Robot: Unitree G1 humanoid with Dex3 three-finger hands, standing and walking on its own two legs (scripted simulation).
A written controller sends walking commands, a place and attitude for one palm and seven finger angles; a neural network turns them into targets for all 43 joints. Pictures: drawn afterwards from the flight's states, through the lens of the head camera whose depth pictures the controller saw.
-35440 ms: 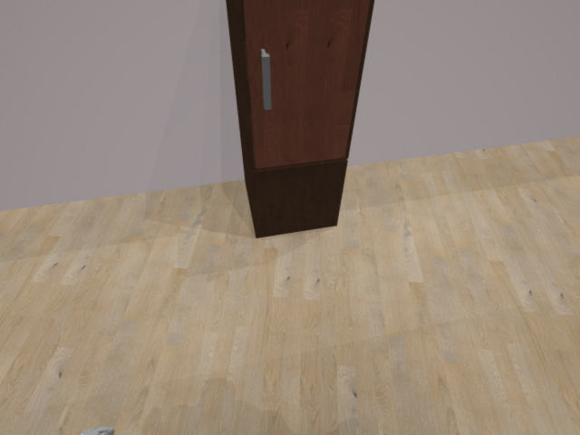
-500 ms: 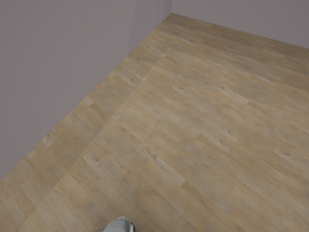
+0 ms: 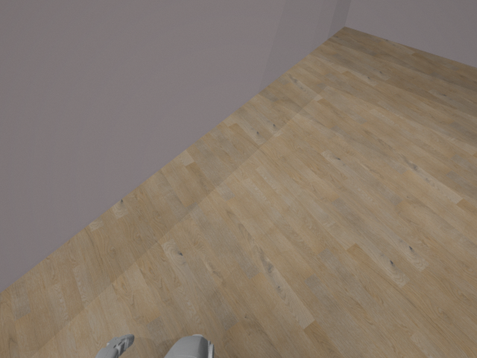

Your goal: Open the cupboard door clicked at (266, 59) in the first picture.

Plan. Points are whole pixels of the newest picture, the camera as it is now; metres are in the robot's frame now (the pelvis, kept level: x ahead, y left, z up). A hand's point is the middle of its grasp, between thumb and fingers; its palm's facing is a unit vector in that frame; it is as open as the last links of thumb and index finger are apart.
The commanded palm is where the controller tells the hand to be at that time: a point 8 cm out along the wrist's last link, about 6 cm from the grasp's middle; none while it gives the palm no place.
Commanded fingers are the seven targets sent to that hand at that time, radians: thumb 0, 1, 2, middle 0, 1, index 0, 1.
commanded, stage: turn to face it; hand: left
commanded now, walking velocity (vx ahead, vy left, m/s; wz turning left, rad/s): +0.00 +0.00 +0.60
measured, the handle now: out of the picture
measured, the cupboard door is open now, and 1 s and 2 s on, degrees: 56 56 56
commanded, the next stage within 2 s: none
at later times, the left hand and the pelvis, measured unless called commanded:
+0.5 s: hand out of the picture +0.08 +0.20 -0.16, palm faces +0.31 -0.90 -0.32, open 7.4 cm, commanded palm none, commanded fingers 0.00 0.90 0.90 -0.20 -0.30 -0.20 -0.30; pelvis +0.06 -0.04 -0.02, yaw +18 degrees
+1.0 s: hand out of the picture +0.04 +0.17 -0.16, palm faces +0.59 -0.76 -0.26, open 7.4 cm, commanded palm none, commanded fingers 0.00 0.90 0.90 -0.20 -0.30 -0.20 -0.30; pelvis +0.09 -0.06 +0.00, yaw +36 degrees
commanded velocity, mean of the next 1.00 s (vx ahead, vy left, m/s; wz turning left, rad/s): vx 0.00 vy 0.00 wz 0.60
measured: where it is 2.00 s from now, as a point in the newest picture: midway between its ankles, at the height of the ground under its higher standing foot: outside the picture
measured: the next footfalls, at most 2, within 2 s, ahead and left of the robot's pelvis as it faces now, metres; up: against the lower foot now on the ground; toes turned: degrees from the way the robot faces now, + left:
left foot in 0.18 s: +0.07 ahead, +0.13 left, +0.00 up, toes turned +14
right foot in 0.46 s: +0.14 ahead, -0.15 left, +0.00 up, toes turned +13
